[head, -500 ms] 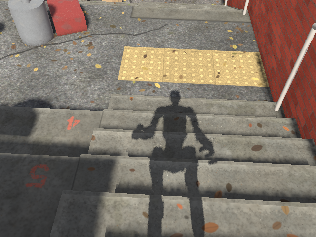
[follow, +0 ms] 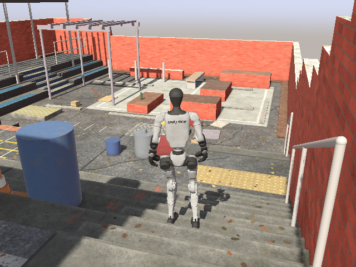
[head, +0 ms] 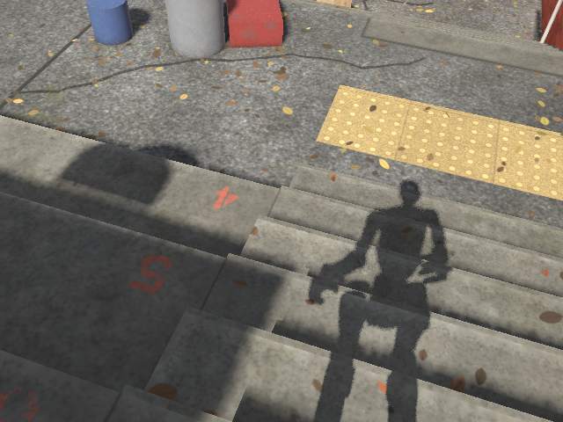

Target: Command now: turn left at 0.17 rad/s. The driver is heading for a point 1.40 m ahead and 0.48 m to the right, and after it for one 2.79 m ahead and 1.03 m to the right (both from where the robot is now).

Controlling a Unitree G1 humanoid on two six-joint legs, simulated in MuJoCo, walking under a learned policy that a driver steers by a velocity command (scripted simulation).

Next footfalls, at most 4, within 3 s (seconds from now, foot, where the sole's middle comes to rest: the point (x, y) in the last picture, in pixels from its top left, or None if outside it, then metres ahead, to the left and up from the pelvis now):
1.10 right None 0.38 -0.04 -0.90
1.48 left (276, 365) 0.77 0.03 -1.05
1.92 right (403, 336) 0.96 -0.41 -1.20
2.30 left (415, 281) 1.29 -0.53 -1.35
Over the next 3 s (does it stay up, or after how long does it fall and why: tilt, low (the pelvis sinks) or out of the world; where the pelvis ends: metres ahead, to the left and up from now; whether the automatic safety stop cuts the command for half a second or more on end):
stays up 1.68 -0.78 -0.78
